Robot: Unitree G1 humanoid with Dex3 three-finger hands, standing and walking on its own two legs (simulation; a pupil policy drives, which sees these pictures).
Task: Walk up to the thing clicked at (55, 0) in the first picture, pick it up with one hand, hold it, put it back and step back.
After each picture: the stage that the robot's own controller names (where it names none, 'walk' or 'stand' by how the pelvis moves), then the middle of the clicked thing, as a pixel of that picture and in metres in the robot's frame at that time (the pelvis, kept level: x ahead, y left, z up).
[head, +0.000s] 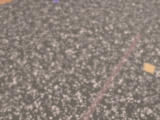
stand; out of the picture +2.31 +0.40 -0.65
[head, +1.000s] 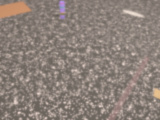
walk; (62, 9) +2.18 +0.22 -0.64
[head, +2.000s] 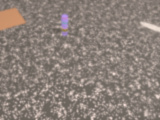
walk; (64, 25) +1.51 +0.13 -0.65
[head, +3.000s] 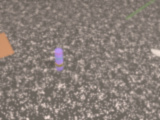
walk; (59, 59) +0.99 +0.19 -0.65
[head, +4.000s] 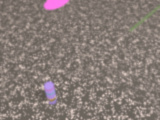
walk; (50, 93) +0.62 +0.23 -0.64
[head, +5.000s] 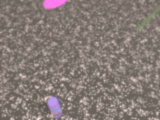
stand; (55, 108) +0.46 +0.20 -0.63
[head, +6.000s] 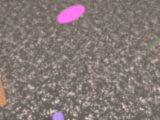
stand; out of the picture +0.42 +0.18 -0.65
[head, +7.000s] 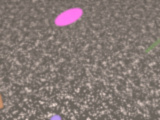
stand; out of the picture +0.40 +0.18 -0.65
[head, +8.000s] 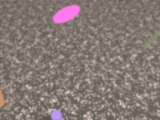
stand; out of the picture +0.43 +0.19 -0.66
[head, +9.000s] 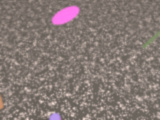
stand; out of the picture +0.41 +0.20 -0.66
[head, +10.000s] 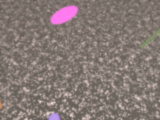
stand; out of the picture +0.41 +0.20 -0.66
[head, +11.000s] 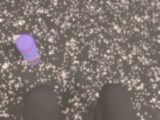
go down; (29, 52) +0.48 +0.22 -0.32
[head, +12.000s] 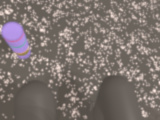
go down; (18, 43) +0.49 +0.23 -0.26
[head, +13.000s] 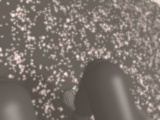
close in; out of the picture +0.48 +0.28 -0.17
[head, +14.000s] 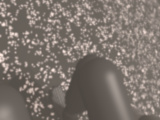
close; out of the picture +0.48 +0.29 -0.16
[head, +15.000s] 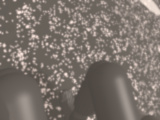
lift; out of the picture +0.39 +0.26 -0.16
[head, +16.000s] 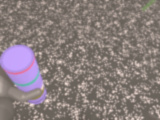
lift; (29, 80) +0.32 +0.17 +0.04
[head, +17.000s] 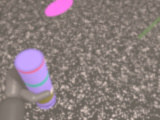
hold; (39, 84) +0.32 +0.15 +0.06
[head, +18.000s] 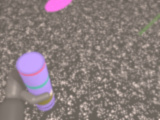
hold; (39, 85) +0.32 +0.15 +0.03
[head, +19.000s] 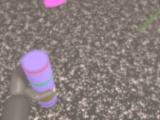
crouch; (42, 83) +0.33 +0.14 +0.02
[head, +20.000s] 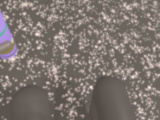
crouch; out of the picture +0.47 +0.22 -0.05
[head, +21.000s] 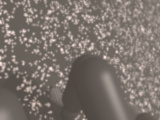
lower; out of the picture +0.46 +0.28 -0.17
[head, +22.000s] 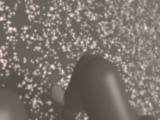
lower; out of the picture +0.46 +0.30 -0.17
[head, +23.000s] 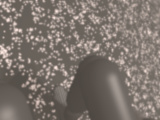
lower; out of the picture +0.45 +0.29 -0.17
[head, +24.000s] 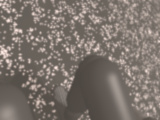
lower; out of the picture +0.45 +0.30 -0.17
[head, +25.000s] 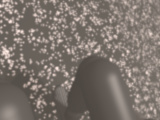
draw back; out of the picture +0.45 +0.27 -0.17
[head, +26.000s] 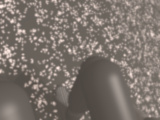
rise; out of the picture +0.44 +0.28 -0.17
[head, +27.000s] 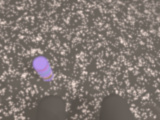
walk; (44, 70) +0.46 +0.20 -0.39
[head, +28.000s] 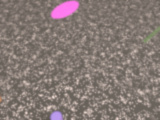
stand; out of the picture +0.41 +0.17 -0.60
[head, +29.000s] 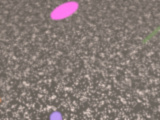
stand; out of the picture +0.41 +0.17 -0.60
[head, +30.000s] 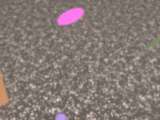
stand; out of the picture +0.42 +0.16 -0.64
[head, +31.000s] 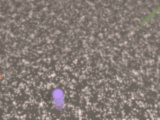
walk; (58, 100) +0.47 +0.13 -0.63
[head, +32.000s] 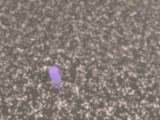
walk; (55, 77) +0.62 +0.21 -0.62
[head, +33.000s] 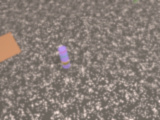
walk; (64, 57) +0.93 +0.26 -0.64
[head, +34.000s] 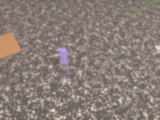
stand; (63, 59) +1.02 +0.19 -0.65
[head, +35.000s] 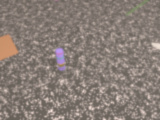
stand; (60, 59) +1.03 +0.22 -0.66
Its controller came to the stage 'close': yes
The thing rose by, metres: 0.69
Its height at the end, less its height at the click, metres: +0.00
